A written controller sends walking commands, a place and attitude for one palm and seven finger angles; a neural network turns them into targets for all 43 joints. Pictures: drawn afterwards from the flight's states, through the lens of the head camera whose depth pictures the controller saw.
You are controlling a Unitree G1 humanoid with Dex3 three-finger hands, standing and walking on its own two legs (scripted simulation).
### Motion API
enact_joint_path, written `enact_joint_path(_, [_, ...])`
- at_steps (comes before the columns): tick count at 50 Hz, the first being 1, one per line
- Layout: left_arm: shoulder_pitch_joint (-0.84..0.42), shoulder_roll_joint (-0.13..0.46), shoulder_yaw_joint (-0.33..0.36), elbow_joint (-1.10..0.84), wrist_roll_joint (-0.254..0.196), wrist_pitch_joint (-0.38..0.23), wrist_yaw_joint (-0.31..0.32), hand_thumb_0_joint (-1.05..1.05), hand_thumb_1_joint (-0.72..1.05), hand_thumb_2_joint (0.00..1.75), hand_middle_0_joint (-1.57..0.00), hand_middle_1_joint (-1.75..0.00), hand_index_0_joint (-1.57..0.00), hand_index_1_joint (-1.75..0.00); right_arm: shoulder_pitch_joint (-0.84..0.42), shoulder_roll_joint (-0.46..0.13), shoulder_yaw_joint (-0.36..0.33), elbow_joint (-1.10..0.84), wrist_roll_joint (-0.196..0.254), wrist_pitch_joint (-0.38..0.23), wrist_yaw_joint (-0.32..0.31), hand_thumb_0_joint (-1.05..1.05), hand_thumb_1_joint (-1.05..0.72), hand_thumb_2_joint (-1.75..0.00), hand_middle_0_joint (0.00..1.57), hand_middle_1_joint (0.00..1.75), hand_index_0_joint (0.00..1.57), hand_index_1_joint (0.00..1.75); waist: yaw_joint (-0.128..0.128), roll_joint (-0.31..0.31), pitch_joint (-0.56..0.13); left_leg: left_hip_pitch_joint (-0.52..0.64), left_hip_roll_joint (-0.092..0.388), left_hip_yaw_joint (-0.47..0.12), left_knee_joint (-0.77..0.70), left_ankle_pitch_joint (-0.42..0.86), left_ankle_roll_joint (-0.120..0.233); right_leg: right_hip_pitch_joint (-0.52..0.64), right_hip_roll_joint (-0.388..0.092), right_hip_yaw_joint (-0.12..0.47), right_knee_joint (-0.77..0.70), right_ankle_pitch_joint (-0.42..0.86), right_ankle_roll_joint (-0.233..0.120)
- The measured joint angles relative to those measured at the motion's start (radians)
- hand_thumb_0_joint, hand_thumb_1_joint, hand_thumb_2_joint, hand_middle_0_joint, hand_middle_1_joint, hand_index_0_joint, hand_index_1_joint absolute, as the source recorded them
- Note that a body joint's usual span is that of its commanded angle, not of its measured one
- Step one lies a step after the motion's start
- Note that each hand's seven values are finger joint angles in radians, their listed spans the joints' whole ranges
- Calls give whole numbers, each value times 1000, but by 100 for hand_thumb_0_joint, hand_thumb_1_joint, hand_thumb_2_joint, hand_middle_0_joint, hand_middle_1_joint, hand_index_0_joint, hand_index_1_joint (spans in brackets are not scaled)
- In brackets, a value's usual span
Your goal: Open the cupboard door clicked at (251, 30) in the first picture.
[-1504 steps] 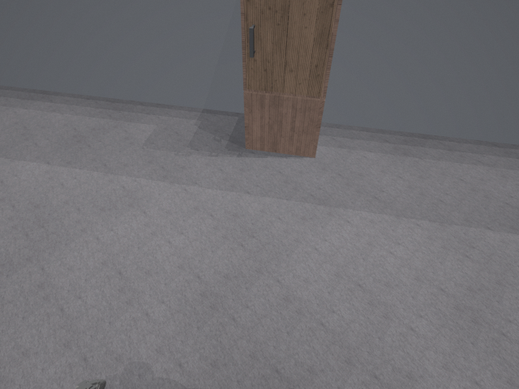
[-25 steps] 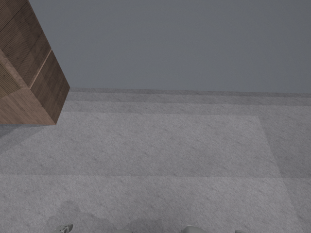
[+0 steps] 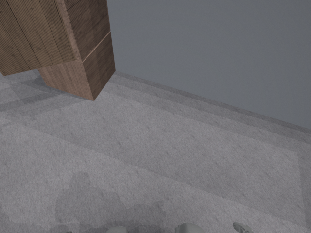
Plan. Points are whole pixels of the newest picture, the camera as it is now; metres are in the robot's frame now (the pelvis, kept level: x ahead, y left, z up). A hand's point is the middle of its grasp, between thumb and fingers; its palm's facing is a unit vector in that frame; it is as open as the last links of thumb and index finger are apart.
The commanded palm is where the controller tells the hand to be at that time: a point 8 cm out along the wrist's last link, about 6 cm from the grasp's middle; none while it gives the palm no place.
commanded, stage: turn to face it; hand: left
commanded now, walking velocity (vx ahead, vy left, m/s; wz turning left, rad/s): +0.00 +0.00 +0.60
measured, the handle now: out of the picture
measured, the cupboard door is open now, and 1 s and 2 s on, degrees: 45 45 45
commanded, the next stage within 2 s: take the last steps up to it in 0.84 s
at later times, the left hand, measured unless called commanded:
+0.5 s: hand out of the picture +0.02 +0.17 -0.16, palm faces +0.31 -0.92 -0.23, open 7.4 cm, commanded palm none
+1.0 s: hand out of the picture +0.00 +0.14 -0.15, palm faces +0.47 -0.84 -0.25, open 7.4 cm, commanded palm none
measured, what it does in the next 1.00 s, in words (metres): steps on the spot, turning left: right foot, then left foot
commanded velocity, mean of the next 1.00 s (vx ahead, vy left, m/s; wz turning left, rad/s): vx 0.02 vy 0.01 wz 0.40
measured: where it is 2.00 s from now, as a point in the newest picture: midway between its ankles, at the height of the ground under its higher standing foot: (121, 216)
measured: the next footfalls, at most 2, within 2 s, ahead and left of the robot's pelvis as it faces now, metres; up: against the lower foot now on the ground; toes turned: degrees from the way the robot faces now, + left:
right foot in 0.22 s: +0.07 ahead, -0.16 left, +0.00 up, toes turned +5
left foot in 0.54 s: +0.02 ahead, +0.09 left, +0.00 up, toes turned +22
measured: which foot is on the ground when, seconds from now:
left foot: down 0.00-0.22, up 0.24-0.52, down 0.54-0.88, up 0.90-1.00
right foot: up 0.00-0.20, down 0.22-0.52, up 0.54-0.86, down 0.88-1.00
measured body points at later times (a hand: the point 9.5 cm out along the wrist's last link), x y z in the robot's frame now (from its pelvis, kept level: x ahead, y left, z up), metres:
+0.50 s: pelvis +0.01 -0.04 +0.01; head +0.06 -0.01 +0.45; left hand +0.00 +0.22 -0.14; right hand +0.20 -0.25 -0.13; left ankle -0.01 +0.07 -0.71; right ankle +0.03 -0.16 -0.73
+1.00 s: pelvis +0.03 -0.06 +0.01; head +0.07 -0.06 +0.46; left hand -0.03 +0.18 -0.13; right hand +0.21 -0.25 -0.15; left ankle -0.04 +0.05 -0.67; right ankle +0.07 -0.17 -0.73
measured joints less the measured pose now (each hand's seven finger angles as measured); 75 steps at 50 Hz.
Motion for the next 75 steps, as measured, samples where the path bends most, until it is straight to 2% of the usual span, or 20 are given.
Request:
enact_joint_path(4, [-28, 7, 6, -16, -2, -5, -7, 1, 91, 90, -20, -30, -20, -29, 21, 3, 5, 13, -3, 5, -7, 1, -90, -89, 20, 30, 21, 30, 0, 29, -5, 21, 5, -52, -63, 42, -16, -21, 27, 31, -46, 49, 2])
enact_joint_path(10, [-41, 4, -1, -52, -6, -31, -9, 1, 91, 90, -19, -30, -20, -29, 47, -6, -6, 26, -1, 26, -2, 1, -90, -89, 20, 30, 21, 30, -14, 75, -23, -3, -2, -132, -39, 38, -51, 115, 71, 31, -396, 151, -10])
enact_joint_path(13, [-37, -15, -9, -60, 6, -54, 0, 1, 91, 90, -19, -30, -20, -29, 44, -29, -25, 32, 6, 41, 2, 1, -90, -89, 20, 30, 21, 30, -17, 100, -19, -84, -16, -129, 170, -129, -51, 146, 64, 1, -444, 189, -60])
enact_joint_path(17, [-8, -44, -22, -54, 8, -56, 7, 0, 91, 90, -20, -30, -20, -29, 25, -45, -37, 45, 5, 55, 11, 1, -91, -89, 20, 30, 20, 30, -23, 95, -7, -163, -8, -39, 459, -175, -66, 196, 30, -44, -475, 190, -69])
enact_joint_path(25, [43, -44, -26, -18, 10, -56, -3, 1, 91, 90, -20, -30, -20, -30, -13, -20, -14, 26, 12, 37, 21, 1, -91, -89, 20, 30, 20, 30, -2, 21, 0, -13, 8, 61, 84, -94, -64, 226, -34, -118, -478, 173, -44])
enact_joint_path(26, [53, -41, -23, -14, 6, -53, -5, 1, 91, 90, -20, -30, -20, -30, -14, -22, -10, 20, 12, 28, 22, 1, -91, -89, 20, 30, 20, 30, 0, 20, -6, 20, 9, 63, 2, -22, -55, 214, -38, -127, -446, 155, -37])
enact_joint_path(27, [60, -37, -20, -10, 2, -47, -7, 1, 91, 90, -20, -30, -20, -30, -14, -23, -8, 13, 9, 18, 21, 1, -91, -89, 20, 30, 20, 30, 0, 22, -13, 26, 10, 53, -30, 46, -14, 186, -41, -127, -387, 131, -28])
enact_joint_path(29, [51, -19, -13, 8, 0, -22, -3, 1, 91, 90, -20, -30, -20, -30, -22, -10, -1, 11, 4, 5, 13, 1, -91, -89, 20, 30, 20, 30, 11, 2, -6, 8, -1, 48, 14, 18, 20, 116, -34, -61, -218, 8, -17])
enact_joint_path(33, [25, -1, -1, 38, 0, 3, -1, 1, 91, 90, -20, -30, -20, -29, -6, 14, 16, 14, -2, -4, -11, 1, -91, -89, 20, 30, 20, 30, 17, 7, -11, 25, -1, 14, -32, 16, 7, 11, 8, 15, -7, 23, -11])
enact_joint_path(36, [15, -1, 1, 33, -1, -2, -5, 1, 91, 90, -19, -30, -20, -29, 8, 23, 23, 30, -2, -4, -17, 1, -90, -89, 20, 30, 21, 30, 19, 26, -16, 44, 4, -11, -87, 51, 3, 0, 25, 27, -36, 54, -11])
enact_joint_path(41, [8, -16, -7, 24, -4, -17, -7, 1, 91, 90, -19, -30, -20, -29, 28, 28, 22, 55, -3, 7, -15, 1, -90, -89, 20, 30, 21, 30, 9, 64, -29, 46, 13, -47, -104, 63, -17, 79, 55, 19, -260, 87, -18])
enact_joint_path(43, [13, -20, -12, 19, -4, -32, -7, 1, 91, 90, -19, -30, -20, -29, 39, 29, 19, 63, 1, 12, -13, 1, -90, -89, 20, 30, 21, 30, 5, 69, -39, 30, 7, -58, -73, 48, -31, 148, 65, 11, -412, 173, -24])
enact_joint_path(44, [22, -18, -13, 14, -2, -43, -6, 1, 91, 90, -19, -30, -20, -29, 48, 30, 17, 65, 5, 14, -11, 1, -90, -89, 20, 30, 21, 30, 7, 58, -50, 11, -5, -55, -42, 32, -36, 178, 58, 18, -486, 191, -48])
enact_joint_path(47, [22, -55, -24, 28, 7, -56, -1, 1, 91, 90, -19, -30, -20, -29, 44, 5, -1, 83, 8, 33, -8, 1, -90, -89, 20, 30, 21, 30, 1, 99, -38, -64, -10, -63, 190, -150, -38, 185, 64, -10, -464, 173, -82])
enact_joint_path(51, [47, -84, -31, 36, 10, -67, 1, 0, 91, 90, -20, -30, -20, -29, 44, -4, -9, 107, 9, 38, -3, 1, -91, -89, 20, 30, 20, 30, 0, 83, -31, -108, -9, -16, 383, -168, -53, 236, 46, -29, -522, 201, -77])
enact_joint_path(58, [100, -85, -23, 80, 17, -95, -16, 0, 91, 90, -20, -30, -20, -30, 45, 5, -9, 117, 6, 24, 22, 1, -91, -89, 20, 30, 20, 30, 28, 26, -42, -54, 16, 49, 199, -140, -55, 304, 6, -70, -606, 218, -54])
enact_joint_path(62, [139, -60, -7, 117, 15, -87, -23, 0, 91, 90, -20, -30, -20, -30, 37, 10, 0, 101, 5, -2, 25, 1, -91, -89, 20, 30, 20, 30, 42, -2, -51, 27, 18, 77, -23, -64, -41, 308, -25, -88, -560, 175, -21])
enact_joint_path(66, [145, -35, 4, 152, 10, -43, -25, 1, 91, 90, -20, -30, -20, -30, 46, 21, 7, 72, -5, -45, 3, 1, -91, -89, 20, 30, 20, 30, 35, -5, -54, 33, 5, 83, -29, 25, 26, 153, -20, -29, -178, 4, -50])
enact_joint_path(69, [117, -22, 4, 158, 13, -37, -29, 1, 91, 90, -19, -30, -20, -29, 89, 42, 19, 79, -5, -61, -15, 0, -91, -89, 20, 30, 20, 30, 27, 4, -65, 82, -3, 83, -90, 15, 38, 26, 0, -12, 27, 68, -67])
enact_joint_path(75, [42, -33, -8, 114, 12, -58, -35, 1, 91, 90, -19, -30, -19, -29, 191, 70, 36, 157, 1, -75, -23, 0, -91, -89, 20, 30, 20, 30, 14, 34, -76, 213, -23, 75, -259, 55, 46, -68, 3, -16, -76, 208, -62])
